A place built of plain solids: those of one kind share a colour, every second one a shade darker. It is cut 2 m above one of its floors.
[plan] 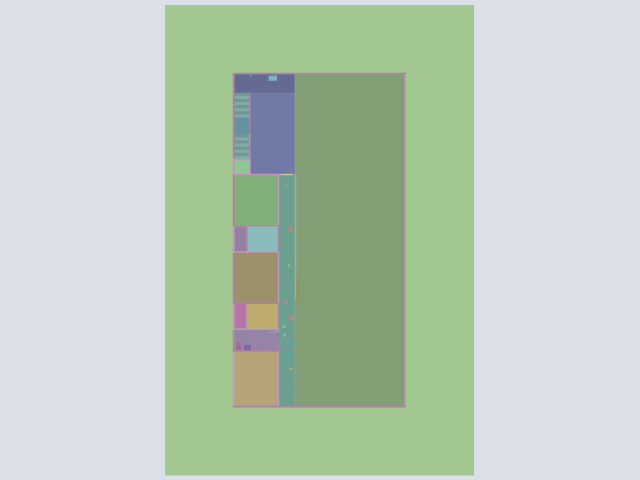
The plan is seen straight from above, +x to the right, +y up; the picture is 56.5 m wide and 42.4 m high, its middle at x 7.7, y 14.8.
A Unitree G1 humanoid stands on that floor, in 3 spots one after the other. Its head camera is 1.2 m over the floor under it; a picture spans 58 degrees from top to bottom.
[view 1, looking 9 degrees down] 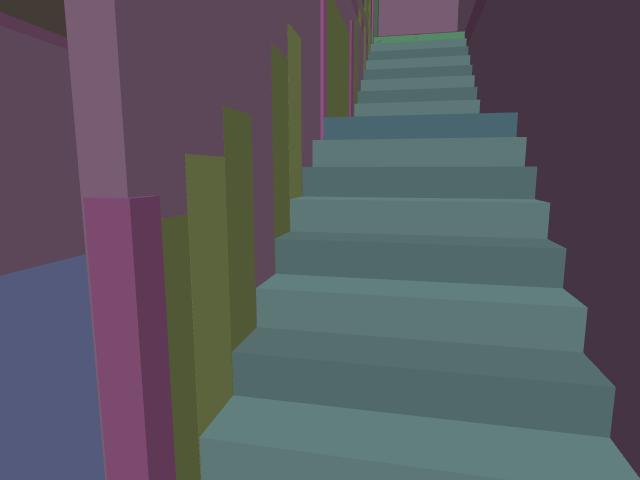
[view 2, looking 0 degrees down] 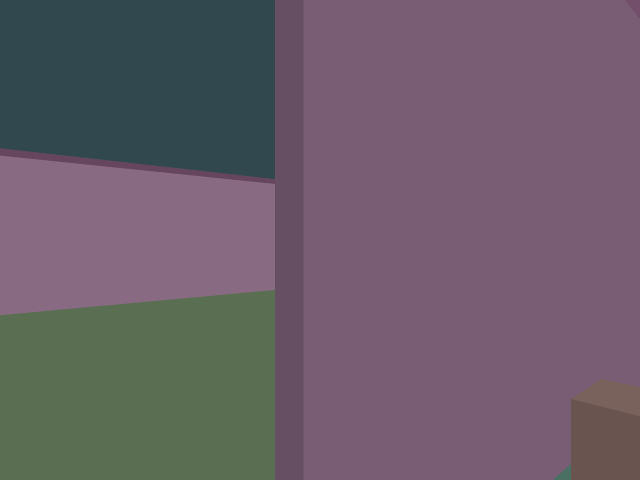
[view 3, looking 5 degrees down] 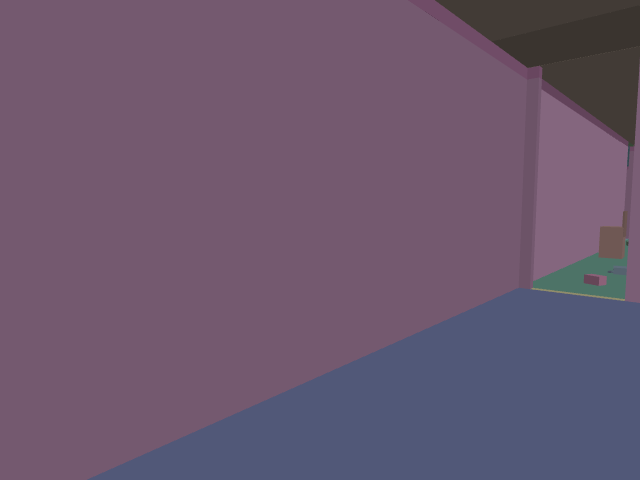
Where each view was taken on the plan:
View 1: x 0.81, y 28.71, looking -78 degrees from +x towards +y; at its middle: stair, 2.07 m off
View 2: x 4.61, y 10.34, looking -41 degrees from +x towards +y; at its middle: wall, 1.15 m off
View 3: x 3.54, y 26.99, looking -48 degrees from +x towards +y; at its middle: wall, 2.92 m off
